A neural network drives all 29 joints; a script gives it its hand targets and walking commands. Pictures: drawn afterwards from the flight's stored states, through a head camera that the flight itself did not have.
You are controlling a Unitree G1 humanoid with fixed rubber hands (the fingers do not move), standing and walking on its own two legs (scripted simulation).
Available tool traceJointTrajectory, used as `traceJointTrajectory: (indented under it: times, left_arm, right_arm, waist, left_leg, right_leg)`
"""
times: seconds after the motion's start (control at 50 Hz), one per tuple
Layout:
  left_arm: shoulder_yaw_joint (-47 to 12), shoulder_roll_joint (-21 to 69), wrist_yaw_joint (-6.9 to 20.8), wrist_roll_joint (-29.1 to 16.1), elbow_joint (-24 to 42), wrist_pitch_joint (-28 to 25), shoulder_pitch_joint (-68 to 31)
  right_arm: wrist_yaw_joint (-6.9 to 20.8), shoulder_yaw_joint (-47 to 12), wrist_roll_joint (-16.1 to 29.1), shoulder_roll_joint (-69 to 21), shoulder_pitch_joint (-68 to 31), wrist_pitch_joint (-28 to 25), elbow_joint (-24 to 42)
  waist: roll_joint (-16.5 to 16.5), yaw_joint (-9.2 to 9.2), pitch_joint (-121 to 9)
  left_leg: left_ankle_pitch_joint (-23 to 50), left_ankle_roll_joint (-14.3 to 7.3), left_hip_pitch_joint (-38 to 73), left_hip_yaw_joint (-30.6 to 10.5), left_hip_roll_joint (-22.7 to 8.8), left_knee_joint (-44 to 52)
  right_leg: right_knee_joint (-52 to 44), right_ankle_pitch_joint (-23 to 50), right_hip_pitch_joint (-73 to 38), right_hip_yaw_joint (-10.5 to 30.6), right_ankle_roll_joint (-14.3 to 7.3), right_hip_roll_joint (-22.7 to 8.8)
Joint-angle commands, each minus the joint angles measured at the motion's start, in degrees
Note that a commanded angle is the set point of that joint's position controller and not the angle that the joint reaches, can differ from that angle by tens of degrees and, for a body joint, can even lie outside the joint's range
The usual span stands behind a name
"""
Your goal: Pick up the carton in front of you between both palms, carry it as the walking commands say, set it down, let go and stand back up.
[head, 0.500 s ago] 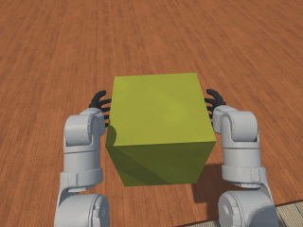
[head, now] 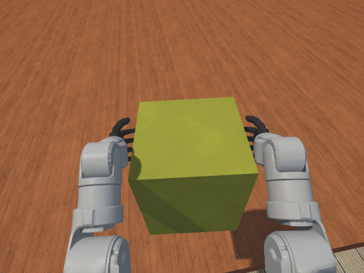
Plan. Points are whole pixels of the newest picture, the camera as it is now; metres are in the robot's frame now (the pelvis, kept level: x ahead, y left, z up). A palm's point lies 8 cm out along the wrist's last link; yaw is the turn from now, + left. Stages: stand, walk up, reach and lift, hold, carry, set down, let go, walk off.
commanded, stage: carry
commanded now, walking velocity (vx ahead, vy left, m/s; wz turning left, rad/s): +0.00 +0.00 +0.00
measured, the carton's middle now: (190, 168) +0.34 +0.00 +0.05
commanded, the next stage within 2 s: none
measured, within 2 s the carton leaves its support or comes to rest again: neither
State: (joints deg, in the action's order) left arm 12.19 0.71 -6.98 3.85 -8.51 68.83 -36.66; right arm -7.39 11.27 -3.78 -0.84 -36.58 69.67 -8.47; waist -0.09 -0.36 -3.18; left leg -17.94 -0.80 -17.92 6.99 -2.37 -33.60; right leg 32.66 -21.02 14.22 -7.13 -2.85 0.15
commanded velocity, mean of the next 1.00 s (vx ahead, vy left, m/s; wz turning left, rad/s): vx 0.00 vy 0.00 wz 0.00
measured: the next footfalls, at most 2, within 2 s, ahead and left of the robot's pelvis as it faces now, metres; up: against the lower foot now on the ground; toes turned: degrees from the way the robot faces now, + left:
none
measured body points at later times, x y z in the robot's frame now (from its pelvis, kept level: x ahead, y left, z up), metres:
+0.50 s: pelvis -0.05 +0.00 +0.00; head -0.07 +0.00 +0.45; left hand +0.31 +0.15 +0.13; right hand +0.31 -0.15 +0.12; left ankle -0.01 +0.11 -0.73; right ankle -0.04 -0.08 -0.73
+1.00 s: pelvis -0.06 +0.00 +0.00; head -0.08 -0.01 +0.45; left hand +0.30 +0.15 +0.12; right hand +0.29 -0.16 +0.12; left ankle -0.01 +0.11 -0.73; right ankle -0.04 -0.08 -0.73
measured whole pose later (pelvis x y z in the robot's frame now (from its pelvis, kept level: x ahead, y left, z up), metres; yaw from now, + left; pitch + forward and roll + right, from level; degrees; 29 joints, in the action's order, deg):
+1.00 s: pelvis -0.06 +0.00 +0.00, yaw +0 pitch +1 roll +0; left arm 11.6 0.0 -6.8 3.7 -12.6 69.6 -38.0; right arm -7.2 11.2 -3.9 -0.1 -37.7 70.9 -11.8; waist 0.3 0.2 -3.8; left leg -10.9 -0.9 -19.9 7.1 -3.0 -30.3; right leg 30.9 -14.8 16.9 -8.0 -3.8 0.4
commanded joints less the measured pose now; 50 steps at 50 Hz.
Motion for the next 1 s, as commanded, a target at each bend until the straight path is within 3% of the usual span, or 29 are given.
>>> traceJointTrajectory:
  times: [0.0,0.08,0.34,0.98]
  left_arm:
    - [-36.2,63.5,14.1,-25.0,5.6,-0.8,-41.2]
    - [-35.6,63.2,14.1,-24.9,4.5,-0.6,-40.8]
    - [-33.3,63.5,14.4,-24.5,1.4,-0.6,-41.6]
    - [-33.2,64.0,14.3,-25.0,2.1,-0.2,-42.3]
  right_arm:
    - [14.1,-34.9,24.4,-62.5,-42.8,-1.7,7.0]
    - [14.0,-34.4,24.1,-61.9,-42.3,-1.5,6.1]
    - [14.1,-31.9,23.4,-62.0,-43.0,-1.4,2.8]
    - [13.9,-31.9,23.9,-62.5,-43.4,-1.0,3.4]
  waist:
    - [1.0,0.17,-23.5]
    - [0.8,0.26,-21.7]
    - [0.2,0.46,-19.3]
    - [0.2,0.59,-21.5]
  left_leg:
    - [25.4,-2.5,10.4,-6.4,-7.4,2.0]
    - [19.1,-2.2,9.4,-6.7,-7.0,3.8]
    - [12.6,-1.9,7.7,-6.8,-6.9,6.4]
    - [11.9,-1.6,7.1,-6.5,-6.9,6.3]
  right_leg:
    - [-2.9,24.2,-6.6,6.2,-0.4,-8.1]
    - [-4.5,20.4,-5.4,6.8,-0.5,-8.3]
    - [-7.2,14.0,-3.1,7.2,-0.4,-8.5]
    - [-7.3,15.2,-2.4,7.2,-0.7,-8.6]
